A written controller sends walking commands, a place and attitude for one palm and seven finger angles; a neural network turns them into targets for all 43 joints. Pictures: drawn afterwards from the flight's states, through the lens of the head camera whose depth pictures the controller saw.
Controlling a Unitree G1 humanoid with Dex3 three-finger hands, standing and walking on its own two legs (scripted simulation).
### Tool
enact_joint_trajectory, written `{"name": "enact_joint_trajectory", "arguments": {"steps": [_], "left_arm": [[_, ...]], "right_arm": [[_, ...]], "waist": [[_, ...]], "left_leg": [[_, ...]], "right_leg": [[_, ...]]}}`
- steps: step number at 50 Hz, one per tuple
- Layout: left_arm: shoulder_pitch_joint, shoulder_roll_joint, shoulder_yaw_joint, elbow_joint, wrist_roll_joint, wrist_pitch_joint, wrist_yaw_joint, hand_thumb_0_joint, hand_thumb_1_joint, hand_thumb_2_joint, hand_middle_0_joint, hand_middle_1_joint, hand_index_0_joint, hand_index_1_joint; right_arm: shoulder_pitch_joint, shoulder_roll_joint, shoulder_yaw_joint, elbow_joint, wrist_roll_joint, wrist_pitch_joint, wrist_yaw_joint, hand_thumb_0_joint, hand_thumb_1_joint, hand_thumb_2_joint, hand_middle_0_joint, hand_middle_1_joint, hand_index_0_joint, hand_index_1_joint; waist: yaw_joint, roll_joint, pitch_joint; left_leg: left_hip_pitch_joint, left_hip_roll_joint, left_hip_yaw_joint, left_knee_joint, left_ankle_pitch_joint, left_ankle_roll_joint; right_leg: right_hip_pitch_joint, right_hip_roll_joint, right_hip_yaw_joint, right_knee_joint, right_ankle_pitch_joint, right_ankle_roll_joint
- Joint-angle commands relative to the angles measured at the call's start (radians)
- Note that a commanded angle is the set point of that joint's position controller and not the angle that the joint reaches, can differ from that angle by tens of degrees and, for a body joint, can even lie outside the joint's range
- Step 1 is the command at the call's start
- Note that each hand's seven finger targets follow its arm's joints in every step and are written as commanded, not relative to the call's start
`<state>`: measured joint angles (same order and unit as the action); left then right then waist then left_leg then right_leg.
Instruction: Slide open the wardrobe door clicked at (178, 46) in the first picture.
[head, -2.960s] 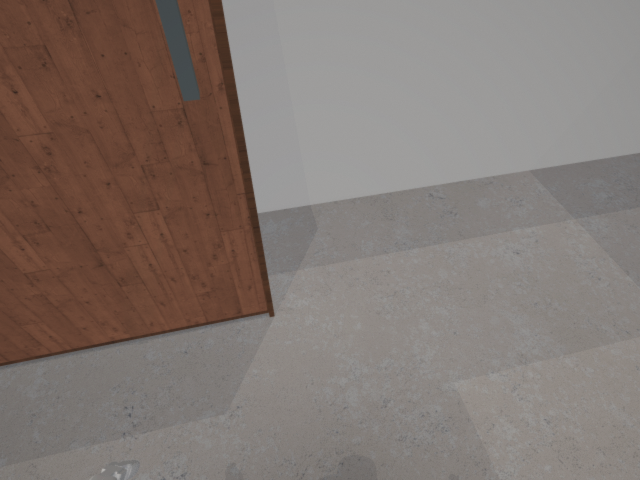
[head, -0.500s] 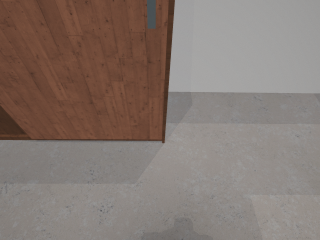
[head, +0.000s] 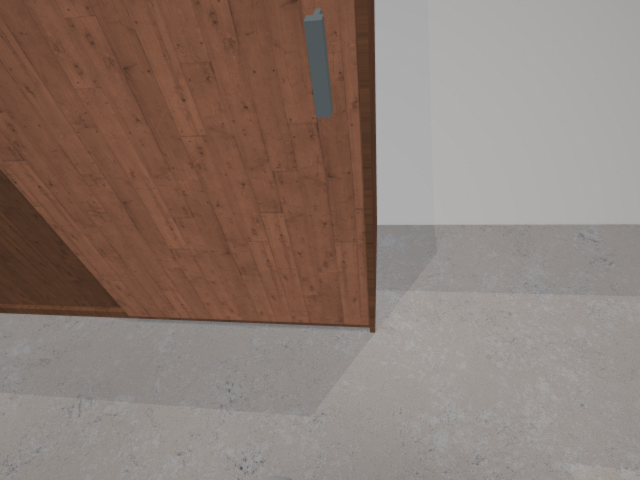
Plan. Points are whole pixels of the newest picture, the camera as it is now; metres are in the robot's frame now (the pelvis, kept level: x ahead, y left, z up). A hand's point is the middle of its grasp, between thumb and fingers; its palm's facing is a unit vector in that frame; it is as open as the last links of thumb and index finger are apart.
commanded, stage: take the last steps up to it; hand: right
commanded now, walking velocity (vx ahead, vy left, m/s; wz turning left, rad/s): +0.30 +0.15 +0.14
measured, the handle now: (321, 63) +0.73 +0.03 +0.20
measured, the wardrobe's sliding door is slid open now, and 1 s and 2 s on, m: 0.00 0.00 0.00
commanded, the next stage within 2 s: come to a stop and stand still in 0.40 s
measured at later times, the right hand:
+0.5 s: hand (388, 399) +0.30 -0.07 -0.19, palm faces -0.04 +0.99 -0.16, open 7.3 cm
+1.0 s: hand (414, 419) +0.27 -0.11 -0.20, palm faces +0.05 +0.98 -0.20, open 7.4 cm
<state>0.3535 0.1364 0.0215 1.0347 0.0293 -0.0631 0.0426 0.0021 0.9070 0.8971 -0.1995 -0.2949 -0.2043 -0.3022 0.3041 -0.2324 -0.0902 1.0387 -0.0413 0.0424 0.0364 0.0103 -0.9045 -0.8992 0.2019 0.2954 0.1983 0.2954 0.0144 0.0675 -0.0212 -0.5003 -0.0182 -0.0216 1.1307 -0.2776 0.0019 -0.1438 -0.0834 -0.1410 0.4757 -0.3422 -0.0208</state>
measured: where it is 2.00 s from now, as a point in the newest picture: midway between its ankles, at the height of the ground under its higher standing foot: outside the picture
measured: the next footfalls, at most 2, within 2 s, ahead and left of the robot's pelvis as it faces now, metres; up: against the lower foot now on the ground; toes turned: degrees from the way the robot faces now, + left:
left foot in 0.38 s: +0.28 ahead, +0.18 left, +0.00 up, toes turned +11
right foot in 0.96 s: +0.31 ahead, -0.02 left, +0.00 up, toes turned -2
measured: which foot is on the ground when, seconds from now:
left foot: up 0.00-0.36, down 0.38-0.96, up 0.98-1.00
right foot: down 0.00-0.38, up 0.40-0.94, down 0.96-1.00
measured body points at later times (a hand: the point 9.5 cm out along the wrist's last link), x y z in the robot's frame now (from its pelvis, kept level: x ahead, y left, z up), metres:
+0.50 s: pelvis +0.19 +0.10 -0.02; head +0.23 +0.09 +0.43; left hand +0.07 +0.29 -0.17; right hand +0.30 -0.12 -0.18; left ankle +0.24 +0.17 -0.74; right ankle +0.06 -0.04 -0.63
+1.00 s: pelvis +0.25 +0.08 -0.02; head +0.31 +0.06 +0.43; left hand +0.36 +0.31 -0.16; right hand +0.27 -0.16 -0.18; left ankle +0.24 +0.17 -0.73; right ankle +0.27 -0.02 -0.75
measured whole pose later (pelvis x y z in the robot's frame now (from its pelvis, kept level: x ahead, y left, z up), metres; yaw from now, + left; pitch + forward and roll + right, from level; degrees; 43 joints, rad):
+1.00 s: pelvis +0.25 +0.08 -0.02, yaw +2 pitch +0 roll +0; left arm 0.09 0.15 0.04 0.96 0.02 0.03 0.02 0.00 0.91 0.90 -0.20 -0.29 -0.20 -0.30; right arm 0.24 -0.18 -0.06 1.02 -0.01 0.03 -0.05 0.01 -0.90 -0.90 0.20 0.30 0.20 0.30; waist -0.04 0.04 0.13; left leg -0.31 0.02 0.12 0.72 -0.42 0.02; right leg -0.30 0.00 -0.08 0.61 -0.29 -0.03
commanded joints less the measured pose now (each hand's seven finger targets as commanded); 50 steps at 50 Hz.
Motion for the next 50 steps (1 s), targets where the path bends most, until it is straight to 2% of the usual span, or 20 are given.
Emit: {"name": "enact_joint_trajectory", "arguments": {"steps": [1, 7, 12, 13, 16, 17, 18, 19, 20, 21, 23, 27, 30, 35, 42, 46, 47, 48, 49, 50], "left_arm": [[0.113, 0.133, 0.017, 0.01, -0.007, -0.022, 0.021, 0.0, 0.9, 0.9, -0.2, -0.3, -0.2, -0.3], [0.234, 0.109, 0.013, 0.075, -0.003, -0.023, 0.021, 0.0, 0.9, 0.9, -0.2, -0.3, -0.2, -0.3], [0.272, 0.126, 0.026, 0.117, 0.009, -0.014, 0.022, 0.0, 0.9, 0.9, -0.2, -0.3, -0.2, -0.3], [0.273, 0.135, 0.026, 0.124, 0.008, -0.01, 0.022, 0.0, 0.9, 0.9, -0.2, -0.3, -0.2, -0.3], [0.216, 0.181, 0.047, 0.124, -0.007, -0.008, 0.018, 0.0, 0.9, 0.9, -0.2, -0.3, -0.2, -0.3], [0.196, 0.175, 0.051, 0.122, -0.014, -0.005, 0.014, 0.0, 0.9, 0.9, -0.2, -0.3, -0.2, -0.3], [0.218, 0.136, 0.045, 0.117, -0.028, -0.004, 0.0, 0.0, 0.9, 0.9, -0.2, -0.3, -0.2, -0.3], [0.25, 0.064, 0.032, 0.09, -0.037, -0.005, -0.004, 0.0, 0.9, 0.9, -0.2, -0.3, -0.2, -0.3], [0.175, 0.07, 0.029, 0.058, -0.039, 0.005, -0.002, 0.0, 0.9, 0.9, -0.2, -0.3, -0.2, -0.3], [0.155, 0.051, 0.036, 0.063, -0.039, 0.014, -0.009, 0.0, 0.9, 0.9, -0.2, -0.3, -0.2, -0.3], [0.087, 0.034, 0.037, 0.056, -0.017, 0.033, -0.016, 0.0, 0.9, 0.9, -0.2, -0.3, -0.2, -0.3], [0.158, -0.029, 0.018, 0.068, -0.004, 0.065, -0.01, 0.0, 0.9, 0.9, -0.2, -0.3, -0.2, -0.3], [0.115, -0.031, 0.004, 0.055, -0.018, 0.075, -0.006, 0.0, 0.9, 0.9, -0.2, -0.3, -0.2, -0.3], [-0.071, 0.058, 0.034, -0.037, -0.012, 0.1, -0.006, 0.0, 0.9, 0.9, -0.2, -0.3, -0.2, -0.3], [-0.187, 0.087, 0.047, -0.106, -0.013, 0.112, -0.012, 0.0, 0.9, 0.9, -0.2, -0.3, -0.2, -0.3], [-0.134, 0.101, 0.049, -0.094, -0.013, 0.101, -0.014, 0.0, 0.9, 0.9, -0.2, -0.3, -0.2, -0.3], [-0.09, 0.129, 0.056, -0.08, -0.008, 0.092, -0.013, 0.0, 0.9, 0.9, -0.2, -0.3, -0.2, -0.3], [-0.057, 0.206, 0.065, -0.088, -0.004, 0.083, -0.01, 0.0, 0.9, 0.9, -0.2, -0.3, -0.2, -0.3], [-0.064, 0.244, 0.069, -0.089, -0.014, 0.09, -0.003, 0.0, 0.9, 0.9, -0.2, -0.3, -0.2, -0.3], [-0.087, 0.226, 0.064, -0.089, -0.01, 0.088, 0.008, 0.0, 0.9, 0.9, -0.2, -0.3, -0.2, -0.3]], "right_arm": [[0.036, 0.009, 0.002, -0.035, 0.003, -0.015, 0.002, 0.0, -0.9, -0.9, 0.2, 0.3, 0.2, 0.3], [-0.128, 0.027, 0.02, -0.077, 0.006, -0.017, 0.013, 0.0, -0.9, -0.9, 0.2, 0.3, 0.2, 0.3], [-0.29, 0.038, 0.039, -0.114, 0.015, -0.036, 0.02, 0.0, -0.9, -0.9, 0.2, 0.3, 0.2, 0.3], [-0.283, 0.038, 0.04, -0.107, 0.016, -0.04, 0.018, 0.0, -0.9, -0.9, 0.2, 0.3, 0.2, 0.3], [-0.079, -0.004, 0.024, -0.04, 0.019, -0.063, 0.004, 0.0, -0.9, -0.9, 0.2, 0.3, 0.2, 0.3], [0.05, -0.045, 0.012, 0.0, 0.014, -0.073, -0.003, 0.0, -0.9, -0.9, 0.2, 0.3, 0.2, 0.3], [0.181, -0.129, -0.012, 0.036, 0.006, -0.086, -0.017, 0.0, -0.9, -0.9, 0.2, 0.3, 0.2, 0.3], [0.258, -0.192, -0.03, 0.063, 0.014, -0.092, -0.031, 0.0, -0.9, -0.9, 0.2, 0.3, 0.2, 0.3], [0.233, -0.194, -0.025, 0.055, 0.033, -0.089, -0.043, 0.0, -0.9, -0.9, 0.2, 0.3, 0.2, 0.3], [0.118, -0.155, -0.016, 0.035, 0.03, -0.083, -0.048, 0.0, -0.9, -0.9, 0.2, 0.3, 0.2, 0.3], [-0.033, -0.057, 0.015, -0.005, 0.031, -0.084, -0.062, 0.0, -0.9, -0.9, 0.2, 0.3, 0.2, 0.3], [-0.084, 0.027, 0.048, -0.014, 0.016, -0.108, -0.072, 0.0, -0.9, -0.9, 0.2, 0.3, 0.2, 0.3], [-0.078, 0.015, 0.054, -0.02, 0.02, -0.097, -0.077, 0.0, -0.9, -0.9, 0.2, 0.3, 0.2, 0.3], [-0.006, -0.05, 0.02, -0.039, 0.018, -0.062, -0.088, 0.0, -0.9, -0.9, 0.2, 0.3, 0.2, 0.3], [-0.015, -0.095, -0.004, -0.082, 0.006, -0.042, -0.096, 0.0, -0.9, -0.9, 0.2, 0.3, 0.2, 0.3], [-0.038, -0.114, -0.004, -0.085, 0.021, -0.038, -0.091, 0.0, -0.9, -0.9, 0.2, 0.3, 0.2, 0.3], [-0.04, -0.089, 0.003, -0.09, 0.025, -0.035, -0.089, 0.0, -0.9, -0.9, 0.2, 0.3, 0.2, 0.3], [-0.01, -0.036, 0.014, -0.107, 0.036, -0.032, -0.088, 0.0, -0.9, -0.9, 0.2, 0.3, 0.2, 0.3], [-0.001, -0.026, 0.021, -0.109, 0.033, -0.027, -0.094, 0.0, -0.9, -0.9, 0.2, 0.3, 0.2, 0.3], [-0.016, -0.046, 0.013, -0.1, 0.029, -0.013, -0.098, 0.0, -0.9, -0.9, 0.2, 0.3, 0.2, 0.3]], "waist": [[-0.022, -0.266, 0.125], [0.021, -0.209, 0.18], [0.065, -0.235, 0.206], [0.059, -0.242, 0.192], [-0.031, -0.272, 0.045], [-0.094, -0.21, -0.021], [-0.147, -0.035, -0.134], [-0.135, 0.189, -0.27], [-0.135, 0.118, -0.245], [-0.092, 0.085, -0.158], [-0.024, -0.089, 0.019], [0.058, -0.084, 0.068], [0.041, -0.036, 0.016], [-0.024, 0.039, 0.034], [-0.035, 0.003, 0.021], [0.0, 0.017, -0.073], [0.014, -0.038, -0.115], [0.017, -0.258, -0.162], [0.021, -0.3, -0.149], [0.021, -0.223, -0.127]], "left_leg": [[-0.202, 0.028, -0.008, 0.152, 0.121, -0.017], [-0.333, 0.072, 0.058, 0.042, 0.152, -0.021], [-0.217, 0.087, 0.136, -0.367, 0.089, 0.011], [-0.132, 0.059, 0.162, -0.437, 0.06, 0.026], [0.171, 0.007, 0.187, -0.572, 0.091, 0.069], [0.387, -0.004, 0.187, -0.646, 0.178, 0.08], [0.678, 0.166, 0.01, -0.642, 0.246, 0.145], [0.856, 0.421, -0.371, -0.692, 0.455, 0.251], [0.739, 0.439, -0.387, -0.761, 0.441, 0.283], [0.601, 0.405, -0.305, -0.811, 0.231, 0.266], [0.311, 0.343, -0.17, -0.86, 0.117, 0.215], [0.123, 0.275, 0.019, -0.859, 0.561, 0.177], [0.205, 0.257, 0.05, -0.798, 0.787, 0.169], [0.366, 0.325, -0.044, -0.712, 0.964, 0.202], [0.424, 0.359, -0.066, -0.653, 0.988, 0.221], [0.424, 0.284, -0.014, -0.541, 0.855, 0.139], [0.319, 0.219, 0.054, -0.467, 0.621, 0.075], [0.128, 0.086, 0.119, -0.324, 0.086, -0.007], [0.096, 0.015, 0.042, -0.122, -0.404, -0.023], [0.097, 0.02, -0.046, -0.023, -0.399, -0.018]], "right_leg": [[0.054, -0.178, 0.086, -0.214, 0.529, 0.088], [0.145, -0.217, 0.079, -0.225, 0.588, -0.007], [0.21, -0.246, 0.043, -0.206, 0.681, -0.071], [0.197, -0.24, 0.022, -0.176, 0.784, -0.071], [0.197, -0.246, -0.015, 0.034, 0.982, -0.049], [0.096, -0.213, -0.032, 0.198, 0.89, -0.014], [-0.142, -0.149, -0.06, 0.471, 0.538, 0.019], [-0.376, 0.037, -0.021, 0.826, -0.267, 0.048], [-0.392, 0.02, 0.118, 0.945, -0.279, 0.011], [-0.402, -0.031, 0.129, 0.974, -0.177, 0.005], [-0.38, -0.089, 0.139, 0.897, -0.072, 0.009], [-0.247, -0.067, 0.114, 0.636, -0.038, 0.042], [-0.213, -0.033, 0.098, 0.427, -0.001, 0.051], [-0.318, 0.023, 0.11, 0.378, -0.058, 0.06], [-0.31, 0.047, 0.13, 0.353, -0.104, 0.061], [-0.099, 0.049, 0.102, 0.025, 0.173, 0.052], [0.08, -0.046, 0.143, -0.036, 0.55, 0.022], [0.226, -0.276, 0.379, -0.017, 1.109, -0.094], [0.171, -0.373, 0.411, -0.039, 1.316, -0.21], [0.101, -0.351, 0.365, -0.05, 1.153, -0.229]]}}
